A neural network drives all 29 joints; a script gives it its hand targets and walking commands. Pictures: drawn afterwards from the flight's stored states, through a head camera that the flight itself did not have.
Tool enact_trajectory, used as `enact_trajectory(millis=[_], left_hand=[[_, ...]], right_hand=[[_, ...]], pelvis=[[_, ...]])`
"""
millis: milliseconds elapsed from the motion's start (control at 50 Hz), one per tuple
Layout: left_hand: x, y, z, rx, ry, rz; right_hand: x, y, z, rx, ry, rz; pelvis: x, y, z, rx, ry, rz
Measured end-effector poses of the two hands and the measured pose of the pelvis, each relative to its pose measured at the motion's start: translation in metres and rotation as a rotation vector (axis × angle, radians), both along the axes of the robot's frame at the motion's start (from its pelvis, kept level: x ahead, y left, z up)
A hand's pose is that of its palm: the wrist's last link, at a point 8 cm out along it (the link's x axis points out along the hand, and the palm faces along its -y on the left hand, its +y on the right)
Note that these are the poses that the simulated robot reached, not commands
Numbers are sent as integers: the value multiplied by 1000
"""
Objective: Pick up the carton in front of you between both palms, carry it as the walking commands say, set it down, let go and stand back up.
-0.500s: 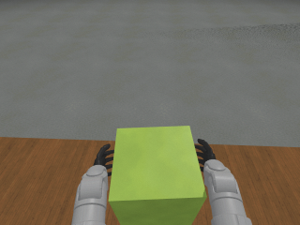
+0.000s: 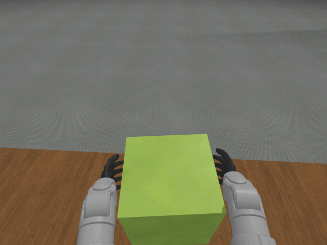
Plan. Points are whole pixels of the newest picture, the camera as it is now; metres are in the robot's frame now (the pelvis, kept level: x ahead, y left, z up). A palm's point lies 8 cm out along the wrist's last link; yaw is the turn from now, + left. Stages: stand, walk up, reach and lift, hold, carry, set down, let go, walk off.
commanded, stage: hold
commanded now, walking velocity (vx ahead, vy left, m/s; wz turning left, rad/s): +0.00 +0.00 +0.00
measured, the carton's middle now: (168, 193) +0.29 +0.00 -0.02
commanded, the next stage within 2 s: carry in 1.26 s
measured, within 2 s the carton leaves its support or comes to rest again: neither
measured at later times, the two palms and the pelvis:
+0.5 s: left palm (105, 182) +0.28 +0.16 +0.05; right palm (230, 178) +0.28 -0.14 +0.06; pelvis -0.01 +0.01 +0.00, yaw +0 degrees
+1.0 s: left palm (109, 180) +0.28 +0.15 +0.05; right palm (231, 176) +0.29 -0.15 +0.05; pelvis +0.01 +0.00 +0.00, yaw +0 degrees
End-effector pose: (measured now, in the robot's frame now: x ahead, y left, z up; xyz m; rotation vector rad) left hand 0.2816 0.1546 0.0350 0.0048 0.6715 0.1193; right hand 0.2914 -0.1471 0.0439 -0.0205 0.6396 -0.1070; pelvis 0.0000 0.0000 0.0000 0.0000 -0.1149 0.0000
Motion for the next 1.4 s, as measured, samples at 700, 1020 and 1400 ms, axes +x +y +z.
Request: enact_trajectory(millis=[700,1020,1400], left_hand=[[-2,5,12,-13,-8,-1],[0,-5,11,13,-2,-18],[-2,3,15,-14,-14,0]], right_hand=[[-6,5,12,5,-7,-16],[-5,-5,9,-9,-1,-8],[-6,3,15,-2,-13,-17]], pelvis=[[-5,8,0,-1,-28,0],[6,0,3,0,-12,5],[1,7,0,0,65,-9]])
